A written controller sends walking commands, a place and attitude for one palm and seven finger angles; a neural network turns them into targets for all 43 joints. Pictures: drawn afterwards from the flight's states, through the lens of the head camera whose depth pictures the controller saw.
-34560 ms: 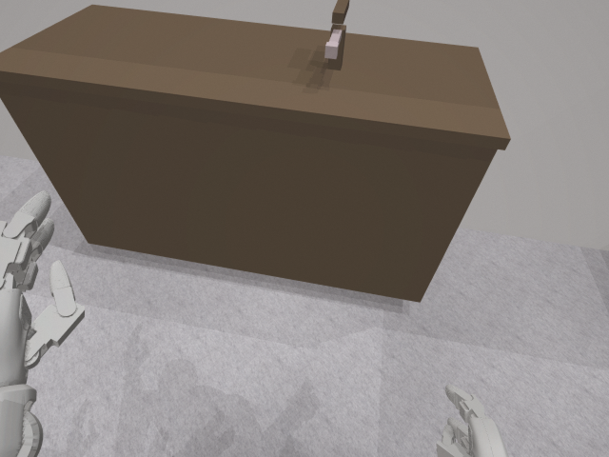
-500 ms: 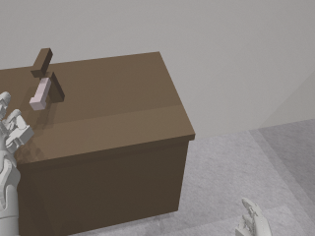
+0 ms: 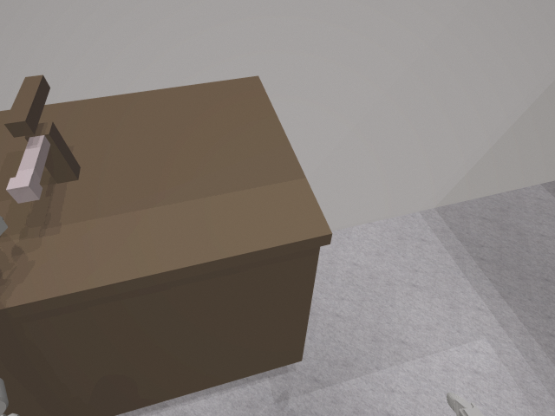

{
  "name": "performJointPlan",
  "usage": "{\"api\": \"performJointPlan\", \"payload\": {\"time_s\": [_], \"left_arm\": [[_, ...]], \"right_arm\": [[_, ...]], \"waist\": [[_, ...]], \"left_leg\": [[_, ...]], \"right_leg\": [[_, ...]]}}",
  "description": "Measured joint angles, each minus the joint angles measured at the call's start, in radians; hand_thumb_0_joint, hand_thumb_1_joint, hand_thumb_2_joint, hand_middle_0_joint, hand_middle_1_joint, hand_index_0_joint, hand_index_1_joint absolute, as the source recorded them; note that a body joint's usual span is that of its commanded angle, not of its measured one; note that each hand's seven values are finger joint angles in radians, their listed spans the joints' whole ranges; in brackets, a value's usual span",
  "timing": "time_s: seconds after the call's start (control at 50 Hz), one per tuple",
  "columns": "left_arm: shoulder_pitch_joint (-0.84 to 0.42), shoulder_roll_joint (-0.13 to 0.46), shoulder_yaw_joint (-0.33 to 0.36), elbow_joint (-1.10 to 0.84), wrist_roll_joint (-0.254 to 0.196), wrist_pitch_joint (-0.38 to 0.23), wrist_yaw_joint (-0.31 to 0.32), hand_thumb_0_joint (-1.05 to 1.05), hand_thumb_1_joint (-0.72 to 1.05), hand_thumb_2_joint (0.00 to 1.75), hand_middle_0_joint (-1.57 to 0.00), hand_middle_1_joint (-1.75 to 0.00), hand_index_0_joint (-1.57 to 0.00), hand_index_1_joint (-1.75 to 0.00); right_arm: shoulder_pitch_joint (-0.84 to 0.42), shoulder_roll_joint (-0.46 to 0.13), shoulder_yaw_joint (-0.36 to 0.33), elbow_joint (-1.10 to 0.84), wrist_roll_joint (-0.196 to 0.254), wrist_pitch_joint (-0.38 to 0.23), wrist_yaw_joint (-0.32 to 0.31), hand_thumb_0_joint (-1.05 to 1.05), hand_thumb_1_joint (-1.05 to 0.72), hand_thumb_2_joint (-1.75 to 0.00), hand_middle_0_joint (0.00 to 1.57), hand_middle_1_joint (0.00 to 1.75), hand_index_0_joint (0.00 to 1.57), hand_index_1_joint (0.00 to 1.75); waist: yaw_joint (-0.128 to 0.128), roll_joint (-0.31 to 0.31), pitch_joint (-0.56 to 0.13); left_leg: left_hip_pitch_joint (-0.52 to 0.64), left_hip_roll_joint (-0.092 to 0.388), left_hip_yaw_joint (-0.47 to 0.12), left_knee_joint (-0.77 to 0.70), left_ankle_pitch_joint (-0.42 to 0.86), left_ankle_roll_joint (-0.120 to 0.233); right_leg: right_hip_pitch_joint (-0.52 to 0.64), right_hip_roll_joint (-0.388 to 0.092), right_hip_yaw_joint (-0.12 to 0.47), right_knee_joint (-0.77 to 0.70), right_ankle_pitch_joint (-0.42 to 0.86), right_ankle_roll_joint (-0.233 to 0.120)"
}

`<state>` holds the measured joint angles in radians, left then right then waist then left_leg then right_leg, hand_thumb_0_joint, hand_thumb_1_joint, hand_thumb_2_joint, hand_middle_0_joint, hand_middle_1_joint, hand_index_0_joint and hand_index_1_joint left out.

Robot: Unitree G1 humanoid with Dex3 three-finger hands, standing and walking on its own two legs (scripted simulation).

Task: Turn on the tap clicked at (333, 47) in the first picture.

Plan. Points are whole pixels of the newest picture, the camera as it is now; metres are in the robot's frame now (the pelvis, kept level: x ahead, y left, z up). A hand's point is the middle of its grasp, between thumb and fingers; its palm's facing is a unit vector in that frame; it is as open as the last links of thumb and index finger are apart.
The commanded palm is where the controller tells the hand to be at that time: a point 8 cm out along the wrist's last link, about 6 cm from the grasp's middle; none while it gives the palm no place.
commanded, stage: reach beside the lever's end, fingers flat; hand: left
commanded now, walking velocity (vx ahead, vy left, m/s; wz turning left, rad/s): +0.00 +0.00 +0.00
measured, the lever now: (25, 188) +0.37 +0.39 +0.14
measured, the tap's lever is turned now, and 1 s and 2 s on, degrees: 0 0 16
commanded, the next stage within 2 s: push the lever round in 0.64 s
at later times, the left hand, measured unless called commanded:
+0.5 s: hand (4, 210) +0.34 +0.41 +0.12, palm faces +0.55 -0.83 -0.08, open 7.8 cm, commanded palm +0.29 +0.44 +0.13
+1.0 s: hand (13, 202) +0.35 +0.39 +0.13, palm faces +0.56 -0.83 -0.09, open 7.8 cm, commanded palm +0.30 +0.43 +0.13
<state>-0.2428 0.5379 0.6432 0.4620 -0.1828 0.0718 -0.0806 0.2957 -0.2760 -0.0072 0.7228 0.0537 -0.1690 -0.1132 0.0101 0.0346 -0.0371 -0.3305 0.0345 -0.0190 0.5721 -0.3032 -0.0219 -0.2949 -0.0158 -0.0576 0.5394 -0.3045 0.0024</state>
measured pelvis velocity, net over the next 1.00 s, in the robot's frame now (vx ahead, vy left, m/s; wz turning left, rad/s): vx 0.01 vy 0.01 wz -0.01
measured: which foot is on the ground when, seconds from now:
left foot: down 0.00-1.00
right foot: down 0.00-1.00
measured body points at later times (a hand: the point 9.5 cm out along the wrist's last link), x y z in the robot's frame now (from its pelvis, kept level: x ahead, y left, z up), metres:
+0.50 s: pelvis -0.01 +0.00 -0.01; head +0.03 +0.00 +0.44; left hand +0.31 +0.45 +0.13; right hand +0.07 -0.27 -0.12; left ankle -0.01 +0.13 -0.73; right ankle -0.02 -0.12 -0.73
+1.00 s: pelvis +0.01 +0.01 -0.01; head +0.04 +0.01 +0.44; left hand +0.32 +0.44 +0.14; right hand +0.10 -0.25 -0.11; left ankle -0.01 +0.13 -0.73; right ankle -0.02 -0.12 -0.73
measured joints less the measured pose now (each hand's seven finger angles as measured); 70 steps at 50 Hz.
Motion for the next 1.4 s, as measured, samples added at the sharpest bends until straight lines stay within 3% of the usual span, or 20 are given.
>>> {"api": "performJointPlan", "payload": {"time_s": [0.14,0.3,0.38,0.46,0.54,0.6,0.68,0.76,0.86,1.0,1.16,1.28,1.4], "left_arm": [[-0.069,0.046,0.019,0.133,0.000,-0.050,-0.047,0.01,0.90,0.90,-0.16,-0.16,-0.15,-0.16],[-0.162,0.111,0.049,0.284,0.048,-0.110,-0.068,0.01,0.90,0.90,-0.16,-0.15,-0.15,-0.16],[-0.170,0.120,0.046,0.305,0.036,-0.153,-0.090,0.01,0.90,0.90,-0.15,-0.15,-0.15,-0.15],[-0.175,0.133,0.050,0.360,0.019,-0.146,-0.117,0.01,0.90,0.90,-0.15,-0.15,-0.15,-0.15],[-0.179,0.137,0.066,0.385,0.044,-0.132,-0.103,0.01,0.90,0.90,-0.16,-0.15,-0.15,-0.15],[-0.176,0.124,0.069,0.348,0.068,-0.159,-0.074,0.01,0.90,0.90,-0.16,-0.15,-0.15,-0.15],[-0.176,0.107,0.058,0.304,0.050,-0.202,-0.070,0.02,0.90,0.90,-0.15,-0.15,-0.15,-0.15],[-0.183,0.117,0.043,0.327,0.025,-0.170,-0.099,0.01,0.90,0.90,-0.15,-0.15,-0.15,-0.15],[-0.167,0.105,0.022,0.312,0.041,-0.104,-0.085,0.01,0.90,0.90,-0.15,-0.15,-0.15,-0.15],[-0.118,0.039,0.019,0.195,0.023,-0.150,-0.038,0.01,0.90,0.90,-0.15,-0.15,-0.15,-0.15],[-0.098,0.018,-0.004,0.165,0.023,-0.074,-0.029,0.01,0.91,0.90,-0.15,-0.15,-0.15,-0.15],[-0.104,0.007,-0.010,0.148,0.026,-0.099,-0.002,0.02,0.91,0.90,-0.15,-0.15,-0.15,-0.15],[-0.146,0.030,-0.010,0.213,0.026,-0.090,-0.017,0.01,0.92,0.90,-0.15,-0.15,-0.15,-0.15]], "right_arm": [[0.011,-0.002,0.003,0.010,0.004,0.014,-0.002,0.02,-0.90,-0.90,0.20,0.30,0.21,0.30],[0.020,-0.005,0.006,-0.006,-0.005,0.031,0.007,0.02,-0.90,-0.90,0.21,0.30,0.21,0.30],[0.032,-0.009,0.004,-0.008,-0.003,0.046,0.014,0.01,-0.90,-0.90,0.21,0.30,0.21,0.30],[0.043,-0.013,0.007,-0.012,0.005,0.063,0.014,0.01,-0.90,-0.90,0.21,0.30,0.21,0.30],[0.051,-0.013,0.006,-0.024,0.002,0.075,0.018,0.01,-0.90,-0.90,0.21,0.30,0.21,0.30],[0.054,-0.011,0.003,-0.029,-0.006,0.080,0.023,0.01,-0.90,-0.90,0.21,0.30,0.21,0.30],[0.051,-0.005,0.004,-0.021,-0.008,0.084,0.022,0.01,-0.90,-0.90,0.21,0.30,0.21,0.30],[0.046,0.001,0.010,-0.022,0.004,0.087,0.016,0.01,-0.90,-0.90,0.21,0.30,0.21,0.30],[0.040,0.000,0.012,-0.044,0.004,0.086,0.017,0.01,-0.90,-0.90,0.21,0.30,0.21,0.30],[0.026,0.012,0.006,-0.043,-0.005,0.088,0.028,0.01,-0.90,-0.90,0.21,0.30,0.21,0.30],[0.009,0.012,0.009,-0.046,0.001,0.087,0.019,0.01,-0.90,-0.90,0.21,0.30,0.21,0.30],[-0.003,0.012,0.009,-0.038,-0.003,0.081,0.016,0.01,-0.90,-0.90,0.21,0.30,0.21,0.30],[-0.004,0.008,0.012,-0.026,0.003,0.084,0.009,0.01,-0.90,-0.90,0.21,0.30,0.21,0.30]], "waist": [[-0.010,-0.002,-0.005],[-0.026,-0.006,-0.005],[-0.030,-0.003,-0.012],[-0.038,-0.003,-0.025],[-0.044,-0.008,-0.022],[-0.042,-0.012,-0.014],[-0.037,-0.014,-0.015],[-0.040,-0.012,-0.029],[-0.038,-0.003,-0.030],[-0.022,-0.007,-0.032],[-0.016,-0.001,-0.029],[-0.012,-0.002,-0.022],[-0.015,-0.003,-0.019]], "left_leg": [[-0.036,-0.001,-0.007,0.022,-0.004,0.000],[-0.091,0.005,-0.010,0.050,-0.007,-0.001],[-0.106,0.008,-0.005,0.060,-0.011,0.001],[-0.116,0.008,-0.001,0.065,-0.015,0.004],[-0.128,0.007,0.001,0.072,-0.017,0.007],[-0.135,0.007,0.000,0.080,-0.020,0.007],[-0.135,0.007,-0.001,0.086,-0.026,0.009],[-0.129,0.005,0.000,0.081,-0.028,0.011],[-0.122,0.000,0.003,0.073,-0.028,0.015],[-0.101,0.001,0.006,0.066,-0.034,0.013],[-0.081,0.000,-0.002,0.056,-0.032,0.009],[-0.077,0.004,-0.008,0.055,-0.029,0.002],[-0.086,0.006,-0.018,0.057,-0.024,-0.004]], "right_leg": [[-0.033,-0.001,-0.007,0.019,-0.006,-0.001],[-0.083,0.005,-0.007,0.038,-0.002,-0.002],[-0.097,0.008,-0.002,0.040,-0.001,-0.001],[-0.109,0.007,0.003,0.045,-0.002,0.003],[-0.120,0.006,0.004,0.050,-0.003,0.005],[-0.124,0.007,0.004,0.053,-0.004,0.005],[-0.120,0.007,0.003,0.051,-0.005,0.007],[-0.114,0.005,0.004,0.045,-0.007,0.010],[-0.108,0.000,0.006,0.037,-0.007,0.014],[-0.089,0.001,0.010,0.032,-0.012,0.013],[-0.068,0.001,0.001,0.029,-0.017,0.009],[-0.066,0.004,-0.004,0.034,-0.019,0.003],[-0.074,0.008,-0.013,0.041,-0.020,-0.004]]}}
